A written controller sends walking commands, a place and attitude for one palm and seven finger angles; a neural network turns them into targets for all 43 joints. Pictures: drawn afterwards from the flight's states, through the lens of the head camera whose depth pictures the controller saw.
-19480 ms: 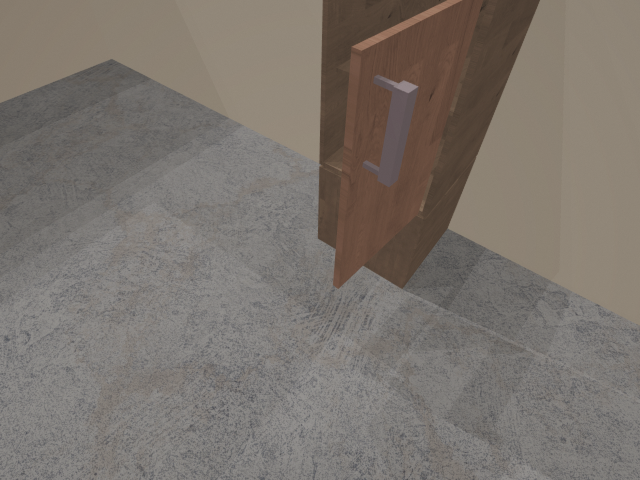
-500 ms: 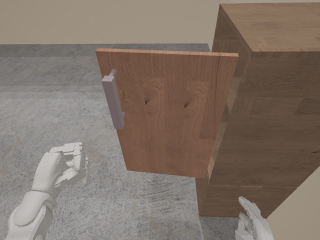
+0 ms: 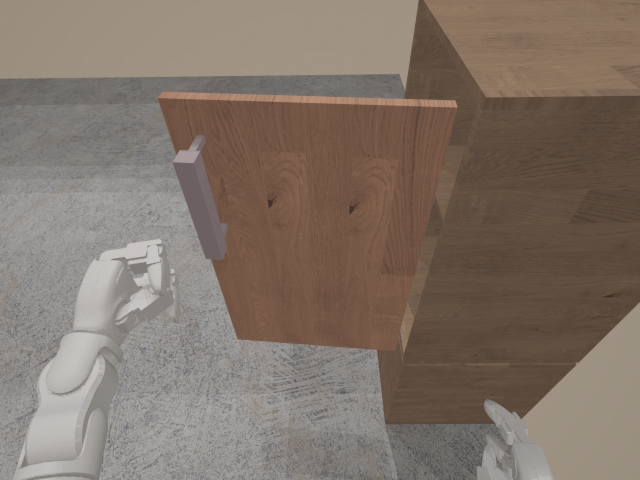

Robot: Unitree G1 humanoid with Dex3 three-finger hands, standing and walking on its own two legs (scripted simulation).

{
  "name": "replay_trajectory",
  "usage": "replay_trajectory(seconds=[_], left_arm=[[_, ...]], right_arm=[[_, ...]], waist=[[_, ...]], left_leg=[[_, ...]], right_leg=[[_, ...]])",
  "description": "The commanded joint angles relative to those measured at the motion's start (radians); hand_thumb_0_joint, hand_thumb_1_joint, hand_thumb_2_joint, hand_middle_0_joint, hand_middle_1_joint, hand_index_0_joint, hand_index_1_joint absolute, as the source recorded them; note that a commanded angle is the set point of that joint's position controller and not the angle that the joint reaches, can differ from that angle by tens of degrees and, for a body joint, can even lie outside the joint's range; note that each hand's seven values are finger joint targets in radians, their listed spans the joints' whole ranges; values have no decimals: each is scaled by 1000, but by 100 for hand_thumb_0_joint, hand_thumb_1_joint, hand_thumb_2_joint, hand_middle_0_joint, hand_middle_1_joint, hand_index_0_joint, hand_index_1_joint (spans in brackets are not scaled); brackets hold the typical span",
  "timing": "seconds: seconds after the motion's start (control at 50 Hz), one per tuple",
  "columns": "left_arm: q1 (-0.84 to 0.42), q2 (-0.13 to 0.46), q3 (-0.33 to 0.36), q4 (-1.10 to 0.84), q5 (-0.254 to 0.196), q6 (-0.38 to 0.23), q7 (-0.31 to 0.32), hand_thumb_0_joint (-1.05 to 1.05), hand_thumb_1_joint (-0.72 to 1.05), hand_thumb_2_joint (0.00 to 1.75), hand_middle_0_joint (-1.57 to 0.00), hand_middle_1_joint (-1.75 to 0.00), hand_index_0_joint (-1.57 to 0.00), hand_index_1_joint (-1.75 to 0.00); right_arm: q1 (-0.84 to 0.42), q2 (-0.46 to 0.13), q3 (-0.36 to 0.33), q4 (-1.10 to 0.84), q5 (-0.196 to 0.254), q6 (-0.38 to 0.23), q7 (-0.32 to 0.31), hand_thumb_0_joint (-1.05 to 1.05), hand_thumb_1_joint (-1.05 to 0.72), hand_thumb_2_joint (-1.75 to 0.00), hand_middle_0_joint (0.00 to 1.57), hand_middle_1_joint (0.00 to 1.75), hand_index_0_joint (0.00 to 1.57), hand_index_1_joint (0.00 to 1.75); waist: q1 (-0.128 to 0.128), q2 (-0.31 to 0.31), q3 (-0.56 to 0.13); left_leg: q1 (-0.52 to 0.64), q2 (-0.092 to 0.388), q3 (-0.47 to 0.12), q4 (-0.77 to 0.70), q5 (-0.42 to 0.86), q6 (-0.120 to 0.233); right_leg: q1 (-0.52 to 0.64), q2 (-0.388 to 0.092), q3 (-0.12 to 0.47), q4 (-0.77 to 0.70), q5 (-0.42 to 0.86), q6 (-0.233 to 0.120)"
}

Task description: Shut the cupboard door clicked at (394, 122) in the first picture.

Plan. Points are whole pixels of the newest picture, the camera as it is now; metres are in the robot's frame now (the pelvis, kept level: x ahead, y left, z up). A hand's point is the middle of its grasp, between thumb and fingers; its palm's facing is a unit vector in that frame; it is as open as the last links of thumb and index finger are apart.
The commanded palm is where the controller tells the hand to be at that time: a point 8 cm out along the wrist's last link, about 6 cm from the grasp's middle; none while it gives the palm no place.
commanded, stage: bring the fist close to the handle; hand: left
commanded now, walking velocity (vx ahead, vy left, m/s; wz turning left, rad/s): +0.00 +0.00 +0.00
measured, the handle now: (208, 200) +0.46 +0.19 +0.12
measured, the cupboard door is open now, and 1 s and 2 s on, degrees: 85 85 69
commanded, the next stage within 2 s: push the door shut along its arc in 0.88 s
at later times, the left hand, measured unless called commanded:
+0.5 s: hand (198, 250) +0.35 +0.18 +0.13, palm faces -0.02 -1.00 -0.03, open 3.1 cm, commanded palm +0.32 +0.22 +0.13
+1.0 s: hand (205, 252) +0.35 +0.17 +0.13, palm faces +0.01 -1.00 -0.02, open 3.1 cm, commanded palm +0.33 +0.22 +0.13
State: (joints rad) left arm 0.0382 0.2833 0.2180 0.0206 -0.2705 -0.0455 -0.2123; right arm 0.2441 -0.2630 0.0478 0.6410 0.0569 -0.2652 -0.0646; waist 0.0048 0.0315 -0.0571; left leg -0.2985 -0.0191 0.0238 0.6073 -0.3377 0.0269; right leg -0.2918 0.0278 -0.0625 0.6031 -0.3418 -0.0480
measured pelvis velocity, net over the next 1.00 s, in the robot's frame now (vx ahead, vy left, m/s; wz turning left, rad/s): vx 0.00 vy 0.01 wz -0.01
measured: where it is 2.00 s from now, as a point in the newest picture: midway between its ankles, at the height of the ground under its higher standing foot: outside the picture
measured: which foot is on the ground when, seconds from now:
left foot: down 0.00-1.00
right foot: down 0.00-1.00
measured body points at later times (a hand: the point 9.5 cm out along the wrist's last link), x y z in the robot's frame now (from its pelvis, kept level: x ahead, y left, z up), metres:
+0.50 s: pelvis +0.00 +0.01 +0.00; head +0.00 +0.00 +0.45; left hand +0.35 +0.23 +0.13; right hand +0.16 -0.22 -0.09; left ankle -0.01 +0.10 -0.73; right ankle -0.02 -0.08 -0.73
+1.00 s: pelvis +0.00 +0.01 +0.00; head +0.00 +0.00 +0.45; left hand +0.34 +0.22 +0.13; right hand +0.15 -0.23 -0.09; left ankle -0.01 +0.10 -0.73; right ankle -0.02 -0.08 -0.73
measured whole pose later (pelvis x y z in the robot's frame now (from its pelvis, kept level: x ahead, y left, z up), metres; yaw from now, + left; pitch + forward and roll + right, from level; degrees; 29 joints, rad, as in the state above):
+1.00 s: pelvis +0.00 +0.01 +0.00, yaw -1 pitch +2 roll +0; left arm -0.25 0.23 0.14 0.30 -0.21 -0.04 -0.10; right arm 0.23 -0.24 0.05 0.65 0.06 -0.13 -0.03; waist -0.01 0.03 -0.05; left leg -0.28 -0.03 0.04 0.57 -0.32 0.04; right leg -0.28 0.02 -0.05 0.57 -0.32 -0.03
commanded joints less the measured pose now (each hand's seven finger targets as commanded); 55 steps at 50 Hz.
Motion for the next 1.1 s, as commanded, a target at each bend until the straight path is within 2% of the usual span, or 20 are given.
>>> replay_trajectory(seconds=[0.0, 0.04, 0.12, 0.18, 0.2, 0.28, 0.3, 0.34, 0.42, 0.52, 0.58, 0.6, 0.66, 0.68, 0.74, 0.82, 0.9, 0.98, 1.0, 1.08], left_arm=[[-194, 170, 84, -133, -1, -69, 15, 0, 90, 90, -130, -150, -130, -150], [-220, 133, 36, -92, 0, -27, 0, 0, 90, 90, -130, -150, -130, -150], [-300, 120, 8, -143, -1, 6, 1, 0, 90, 90, -130, -150, -130, -150], [-455, 158, 30, -207, 7, -37, 33, 0, 90, 90, -130, -150, -130, -150], [-500, 198, 58, -211, 11, -59, 51, 0, 90, 90, -130, -150, -130, -150], [-594, 145, 10, -95, 28, -92, 74, 0, 90, 90, -130, -150, -130, -150], [-576, 187, 45, -38, 37, -85, 79, 0, 90, 90, -130, -150, -130, -150], [-555, 130, -1, 17, 42, -58, 69, 0, 90, 90, -130, -150, -130, -150], [-529, 97, -27, 119, 42, 4, 50, 0, 90, 90, -130, -150, -130, -150], [-549, 117, 13, -12, 40, -44, 89, 0, 90, 90, -130, -150, -130, -150], [-585, 120, 16, -31, 53, -83, 119, 0, 90, 90, -130, -150, -130, -150], [-572, 163, 42, -18, 63, -91, 131, 0, 90, 90, -130, -150, -130, -150], [-604, 100, -21, 9, 77, -83, 134, 0, 90, 90, -130, -150, -130, -150], [-605, 123, -3, 23, 79, -75, 135, 0, 90, 90, -130, -150, -130, -150], [-610, 90, -38, -11, 74, -63, 122, 0, 90, 90, -130, -150, -130, -150], [-618, 65, -53, 14, 52, -60, 107, 0, 90, 90, -130, -150, -130, -150], [-594, 107, -10, 64, 51, -63, 113, 0, 90, 90, -130, -150, -130, -150], [-624, 121, -5, 83, 66, -58, 112, 0, 90, 90, -130, -150, -130, -150], [-654, 176, 27, 113, 72, -57, 112, 0, 90, 90, -130, -150, -130, -150], [-844, 161, -18, 123, 64, -87, 78, 0, 90, 90, -130, -150, -130, -150]], right_arm=[[-99, -108, -47, -149, 4, -49, 4, 0, -90, -90, 20, 30, 20, 30], [-97, -110, -49, -154, 15, -36, 4, 0, -90, -90, 20, 30, 20, 30], [-109, -113, -51, -174, 16, -23, -2, 0, -90, -90, 20, 30, 20, 30], [-116, -105, -47, -167, 9, -20, -8, 0, -90, -90, 20, 30, 20, 30], [-113, -110, -46, -154, 2, -19, -10, 0, -90, -90, 20, 30, 20, 30], [-111, -100, -38, -121, 3, -10, -5, 0, -90, -90, 20, 30, 20, 30], [-103, -108, -43, -112, 3, -3, -4, 0, -90, -90, 20, 30, 20, 30], [-100, -104, -45, -121, 9, 8, 2, 0, -90, -90, 20, 30, 20, 30], [-83, -112, -49, -134, 16, 40, 12, 0, -90, -90, 20, 30, 20, 30], [-91, -102, -55, -166, 5, 48, 20, 0, -90, -90, 20, 30, 20, 30], [-87, -98, -53, -155, 0, 47, 26, 0, -90, -90, 20, 30, 20, 30], [-83, -106, -54, -148, -3, 52, 25, 0, -90, -90, 20, 30, 20, 30], [-90, -100, -53, -146, 4, 62, 28, 0, -90, -90, 20, 30, 20, 30], [-89, -103, -54, -142, 7, 66, 26, 0, -90, -90, 20, 30, 20, 30], [-96, -99, -55, -154, 8, 69, 25, 0, -90, -90, 20, 30, 20, 30], [-89, -102, -54, -148, 9, 71, 18, 0, -90, -90, 20, 30, 20, 30], [-89, -110, -53, -139, 8, 76, 15, 0, -90, -90, 20, 30, 20, 30], [-92, -105, -50, -143, 10, 84, 20, 0, -90, -90, 20, 30, 20, 30], [-90, -114, -50, -137, 9, 91, 16, 0, -90, -90, 20, 30, 20, 30], [-90, -108, -44, -131, 12, 91, 6, 0, -90, -90, 20, 30, 20, 30]], waist=[[13, -28, -149], [7, -26, -98], [1, -49, -145], [-10, -17, -198], [-16, -56, -206], [-29, 7, -178], [-22, -7, -174], [-13, 35, -193], [-11, -33, -198], [14, -36, -282], [7, -27, -253], [7, -50, -232], [-11, 0, -185], [-11, 18, -177], [-9, 42, -223], [-24, -41, -223], [-11, -74, -193], [-14, -29, -190], [-18, -29, -175], [-50, 14, -188]], left_leg=[[58, 16, -26, -48, 320, 5], [40, 15, -23, -60, 275, 4], [68, 16, -31, -62, 274, 10], [112, 16, -36, -62, 287, 9], [109, 20, -39, -57, 282, 11], [123, 22, -45, -71, 262, 3], [109, 25, -44, -70, 258, 3], [116, 20, -41, -74, 280, -2], [91, 21, -37, -75, 319, -3], [141, 29, -37, -68, 425, -6], [141, 32, -35, -71, 413, -9], [124, 35, -35, -74, 394, -6], [123, 32, -29, -86, 328, -5], [121, 33, -32, -92, 308, -8], [149, 30, -33, -92, 328, -7], [147, 33, -39, -93, 321, -2], [120, 29, -36, -98, 288, -1], [116, 23, -27, -97, 279, -1], [103, 22, -24, -93, 258, 3], [130, 20, -33, -90, 231, 6]], right_leg=[[58, -46, 43, -70, 406, 50], [32, -45, 43, -87, 357, 49], [37, -41, 42, -93, 331, 48], [36, -36, 38, -82, 320, 42], [39, -36, 44, -83, 310, 46], [5, -31, 36, -79, 268, 33], [9, -32, 41, -84, 259, 32], [17, -35, 38, -80, 290, 26], [40, -36, 30, -81, 350, 29], [82, -33, 25, -63, 420, 27], [61, -28, 26, -61, 403, 27], [65, -29, 28, -65, 386, 28], [23, -28, 33, -78, 329, 27], [20, -28, 34, -84, 307, 24], [45, -29, 35, -86, 325, 21], [47, -24, 28, -95, 330, 27], [50, -27, 31, -101, 308, 29], [45, -31, 40, -101, 314, 27], [45, -36, 50, -108, 298, 30], [12, -32, 54, -111, 264, 24]])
